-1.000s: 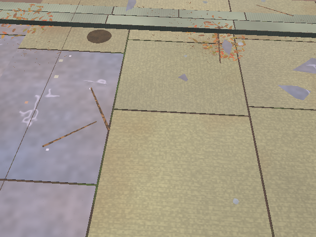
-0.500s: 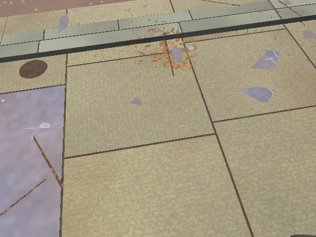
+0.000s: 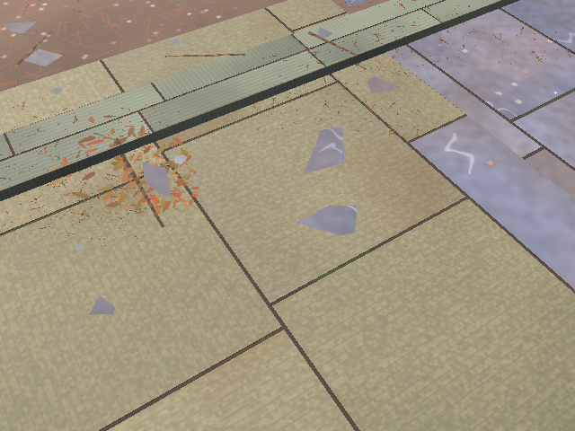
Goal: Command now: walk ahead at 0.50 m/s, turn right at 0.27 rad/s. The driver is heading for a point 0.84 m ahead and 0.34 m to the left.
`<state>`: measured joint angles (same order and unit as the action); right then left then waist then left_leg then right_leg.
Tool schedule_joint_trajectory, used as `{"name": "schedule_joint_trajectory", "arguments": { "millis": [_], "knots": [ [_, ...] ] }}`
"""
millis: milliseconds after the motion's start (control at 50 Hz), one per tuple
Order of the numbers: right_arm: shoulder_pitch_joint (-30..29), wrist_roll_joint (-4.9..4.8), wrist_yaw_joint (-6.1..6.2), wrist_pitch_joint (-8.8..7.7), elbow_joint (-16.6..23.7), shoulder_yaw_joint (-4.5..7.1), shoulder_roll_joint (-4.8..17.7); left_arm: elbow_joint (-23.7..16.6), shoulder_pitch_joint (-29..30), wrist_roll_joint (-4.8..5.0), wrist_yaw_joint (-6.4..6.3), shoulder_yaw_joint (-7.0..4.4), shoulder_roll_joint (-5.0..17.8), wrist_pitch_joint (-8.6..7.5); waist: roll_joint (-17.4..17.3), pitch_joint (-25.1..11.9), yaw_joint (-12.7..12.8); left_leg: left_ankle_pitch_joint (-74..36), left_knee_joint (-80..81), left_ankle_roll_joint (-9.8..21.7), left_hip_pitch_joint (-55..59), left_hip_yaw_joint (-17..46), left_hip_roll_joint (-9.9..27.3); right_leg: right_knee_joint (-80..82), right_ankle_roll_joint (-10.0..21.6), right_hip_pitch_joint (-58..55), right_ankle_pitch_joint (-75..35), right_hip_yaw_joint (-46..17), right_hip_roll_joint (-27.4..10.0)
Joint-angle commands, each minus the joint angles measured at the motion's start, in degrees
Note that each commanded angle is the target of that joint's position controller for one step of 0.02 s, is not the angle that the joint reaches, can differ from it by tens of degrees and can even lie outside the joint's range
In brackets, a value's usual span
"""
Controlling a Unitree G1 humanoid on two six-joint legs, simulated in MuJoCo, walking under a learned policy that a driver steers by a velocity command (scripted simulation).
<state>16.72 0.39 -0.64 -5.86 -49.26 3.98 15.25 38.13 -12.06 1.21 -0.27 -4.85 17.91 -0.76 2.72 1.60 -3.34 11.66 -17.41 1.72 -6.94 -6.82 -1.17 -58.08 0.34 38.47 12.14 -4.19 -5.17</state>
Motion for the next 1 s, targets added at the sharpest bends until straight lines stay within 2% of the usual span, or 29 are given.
{"name": "schedule_joint_trajectory", "arguments": {
  "millis": [20, 60, 100, 140, 180, 200, 220, 240, 260, 280, 320, 360, 380, 420, 540, 600, 640, 680, 700, 720, 740, 760, 780, 800, 820, 840, 860, 920, 1000],
  "knots": [
    [-2.97, -0.81, -0.13, -0.6, 2.98, 1.56, 8.84, -4.56, 2.76, -0.53, 0.71, 0.68, 0.03, -1.46, -5.86, 0.27, 1.57, -13.1, 9.7, 9.84, 0.59, 9.42, 14.29, 10.42, 0.0, 0.35, -7.7, 0.2, -1.06],
    [-1.27, -1.73, -0.14, 0.11, 2.29, 1.61, 9.93, -5.46, 7.61, -0.72, 1.49, 1.26, -0.57, -2.42, -5.56, 1.62, -0.04, -13.63, 9.36, 9.45, 0.18, 8.12, 13.27, 17.86, -0.15, -2.57, -11.04, 3.42, -0.13],
    [1.77, -2.09, -0.18, 0.75, 1.18, 1.83, 11.29, -6.47, 11.34, -0.3, 2.13, 1.38, -0.3, -3.03, -5.88, 2.37, -1.32, -14.19, 8.21, 9.37, 1.96, 9.43, 14.39, 22.34, -0.37, -4.28, -10.6, 4.3, 1.1],
    [3.08, -2.39, -0.07, 1.41, 0.3, 2.07, 12.38, -7.1, 12.39, 0.07, 2.51, 0.96, 1.23, -3.52, -7.34, 2.25, -0.65, -15.72, 5.76, 8.62, 4.91, 11.25, 16.07, 26.04, 0.34, -6.02, -7.82, 3.87, 2.1],
    [2.45, -2.68, 0.2, 2.01, -0.24, 2.13, 13.04, -5.99, 7.79, -0.04, 2.4, -0.14, 3.62, -3.94, -8.64, -0.39, 3.31, -22.88, 0.09, 6.93, 5.32, 11.47, 16.17, 30.29, 1.99, -14.95, -6.63, 4.67, 3.88],
    [2.41, -2.68, 0.29, 2.09, -0.41, 1.66, 11.92, -3.67, 0.59, -0.47, 1.95, -1.48, 5.97, -4.0, -7.91, -5.04, 7.12, -28.82, -8.38, 5.31, 2.95, 9.3, 13.5, 32.0, 3.55, -26.51, -7.85, 5.55, 5.07],
    [2.03, -1.67, 0.28, 1.79, 0.53, 0.42, 8.78, -1.73, -8.96, -1.38, 1.2, -2.8, 9.36, -3.86, -5.91, -12.86, 11.46, -20.66, -22.16, 2.85, -6.17, 7.11, 10.49, 29.05, 6.34, -42.94, -9.57, 0.05, -1.24],
    [6.62, -0.5, 0.15, 0.97, 2.54, -1.62, 1.86, -1.32, -13.62, -2.61, 0.38, -3.8, 14.98, -3.27, 8.63, -21.12, 9.74, 9.73, -43.67, -1.43, -27.34, 4.46, 2.15, 30.9, 13.29, -62.19, -5.43, -22.95, -17.27],
    [6.74, -2.09, 0.08, 0.17, 1.97, -0.94, 5.39, -1.25, -14.5, -2.52, 0.56, -2.87, 11.73, -3.19, 10.74, -25.64, 10.83, 22.47, -53.81, -1.61, -33.24, 12.26, 1.29, 37.67, 16.7, -60.74, 1.59, -35.79, -20.47],
    [3.14, -3.47, -0.01, 0.14, 2.93, 0.36, 9.24, -0.85, -11.24, -1.82, 0.68, -1.66, 8.13, -3.31, 7.64, -16.16, 10.29, 19.31, -57.16, -1.28, -38.2, 12.96, 4.24, 38.81, 14.6, -54.69, 3.41, -27.34, -18.14],
    [-1.06, -2.52, 0.24, 0.76, 3.55, 0.55, 8.43, -0.23, -4.58, -1.32, 0.93, -0.34, 3.87, -3.74, 4.41, -6.74, 7.09, 10.78, -53.39, -1.1, -36.55, 11.26, 8.06, 42.61, 11.66, -41.02, 0.59, -14.49, -13.08],
    [0.78, -2.27, 0.33, 2.53, 2.92, 0.74, 6.56, 0.29, -0.34, -1.76, 1.12, -0.04, 1.91, -4.76, 4.97, -3.44, 3.66, 5.95, -50.33, -1.56, -30.51, 12.01, 9.71, 47.06, 10.66, -32.43, -4.55, -7.2, -10.97],
    [0.81, -2.32, 0.3, 3.24, 3.1, 0.5, 5.09, 0.81, 0.42, -1.83, 1.03, -0.28, 2.11, -5.29, 4.01, -2.6, 2.85, 4.72, -49.54, -1.95, -29.75, 11.89, 9.85, 48.6, 11.02, -30.5, -7.43, -4.87, -11.19],
    [-1.0, -2.04, 0.35, 4.08, 4.22, 0.47, 4.26, 1.9, 0.77, -2.03, 0.59, -0.76, 3.0, -5.89, 1.95, -0.86, 2.19, 1.23, -46.57, -2.63, -31.39, 12.43, 9.94, 50.38, 11.27, -29.63, -11.55, -0.31, -11.32],
    [-10.81, -1.48, -1.58, 3.88, 7.74, -0.47, 2.71, 4.59, -1.94, -1.67, -0.64, -1.94, 6.34, -5.39, -0.16, 2.28, 5.05, -13.43, -27.43, -1.9, -30.48, 8.6, 8.46, 51.6, 9.12, -32.08, -13.23, 11.2, -10.07],
    [-15.15, -1.52, -2.43, 4.06, 10.0, -0.48, 3.45, 6.1, -4.06, -0.66, -0.75, -2.57, 7.75, -4.53, -0.42, 3.83, 6.32, -11.3, -22.32, -0.13, -31.34, 6.95, 7.97, 50.11, 8.09, -37.29, -13.75, 13.28, -11.68],
    [-16.36, -1.45, -2.89, 4.17, 11.28, -0.17, 4.39, 6.85, -4.66, 0.0, -0.74, -2.97, 8.72, -3.69, -0.07, 3.87, 6.09, -6.71, -20.5, 1.59, -30.92, 5.06, 6.73, 46.77, 7.18, -41.05, -19.54, 14.49, -12.61],
    [-12.87, -1.46, -2.95, 4.41, 11.47, 0.94, 6.31, 6.84, -3.87, 0.49, -0.92, -3.41, 10.57, -2.79, 1.56, 0.25, 3.3, -0.72, -20.29, 3.94, -23.64, 1.31, 2.76, 37.87, 5.82, -42.87, -39.03, 16.23, -12.26],
    [-5.86, -1.72, -2.76, 4.5, 9.93, 2.24, 8.23, 6.68, -2.84, 0.83, -0.96, -3.37, 10.84, -2.18, 1.13, -3.6, -0.98, -1.06, -17.96, 5.63, -14.27, -0.59, -0.31, 27.78, 4.46, -41.37, -46.09, 17.97, -10.65],
    [3.77, -1.93, -1.92, 4.79, 7.17, 4.45, 12.25, 6.46, -3.78, 0.5, -1.12, -2.69, 9.39, -2.09, -0.83, -8.88, -5.22, -3.48, -15.95, 7.75, 1.21, 0.64, -2.62, 13.81, 2.1, -33.98, -42.11, 19.13, -8.03],
    [7.95, -2.26, -0.64, 5.3, 6.29, 6.15, 18.91, 4.45, -5.94, -1.96, -1.19, -0.88, 3.58, -2.61, -13.73, -12.01, -3.54, -3.01, -12.95, 13.54, 16.74, 23.09, 10.06, -7.08, -1.68, -14.15, -6.71, 19.16, -2.45],
    [5.53, -1.77, -1.22, 4.14, 9.06, 5.62, 20.76, 2.09, -7.44, -1.65, -0.75, 0.7, 0.65, -4.74, -18.16, -21.61, 0.03, 9.72, -1.78, 23.61, 27.71, 55.17, 20.19, -20.85, -3.37, 1.42, 23.56, 5.08, 7.9],
    [5.51, -1.58, -1.79, 3.23, 9.27, 4.1, 15.3, 1.09, -0.22, 0.73, -0.06, -0.42, 6.11, -6.34, -9.5, -18.75, -3.63, 11.02, 2.21, 20.22, 26.79, 51.95, 19.83, -22.71, -2.02, 7.77, 19.98, -1.27, 4.82],
    [4.05, -1.55, -1.73, 2.53, 8.86, 3.48, 12.96, 0.32, 2.2, 1.46, 0.16, -0.32, 6.17, -7.24, -8.58, -12.01, -2.72, 8.16, 1.69, 18.11, 20.49, 43.63, 17.94, -19.56, -0.46, 9.72, 15.1, -0.45, 2.49],
    [0.22, -1.64, -1.55, 2.28, 9.37, 2.93, 11.15, 1.19, 2.2, 0.1, -0.39, -0.28, 5.61, -7.6, -4.09, -8.09, -0.09, 2.8, 1.14, 15.94, 12.13, 37.18, 15.32, -14.55, -0.05, 6.57, 10.76, -0.57, -0.13],
    [-3.03, -1.25, -1.28, 2.24, 10.19, 2.25, 8.97, 1.75, 1.7, -1.2, -0.75, -0.82, 6.36, -7.3, -4.7, -6.02, 2.08, -3.56, 1.55, 14.82, 5.32, 32.28, 13.3, -9.83, -0.18, 2.19, 8.04, -0.82, -1.61],
    [-4.6, -0.6, -0.96, 2.27, 11.21, 1.88, 8.22, 1.99, 0.79, -1.48, -0.6, -1.06, 6.54, -6.56, -5.81, -5.45, 3.56, -6.95, 2.78, 14.64, 1.12, 30.2, 12.12, -8.03, -0.44, -1.3, 6.21, -1.06, -2.22],
    [-3.59, -0.89, 0.03, 1.9, 11.32, 2.3, 9.54, 1.43, 1.53, -2.09, -0.54, -0.65, 4.31, -5.0, -4.98, -4.47, 4.18, -14.79, 4.6, 15.28, -4.16, 25.55, 10.44, -0.62, -2.66, -3.35, 2.1, 0.42, -1.26],
    [-0.52, -1.47, 1.29, 2.32, 10.45, 2.64, 10.52, -0.82, 9.87, -1.91, -0.07, 0.47, 1.91, -4.99, -6.46, -1.89, 1.28, -11.17, 4.51, 12.16, -6.79, 21.27, 6.9, 16.8, -4.35, -4.74, -12.38, 0.94, 1.67]
  ]
}}
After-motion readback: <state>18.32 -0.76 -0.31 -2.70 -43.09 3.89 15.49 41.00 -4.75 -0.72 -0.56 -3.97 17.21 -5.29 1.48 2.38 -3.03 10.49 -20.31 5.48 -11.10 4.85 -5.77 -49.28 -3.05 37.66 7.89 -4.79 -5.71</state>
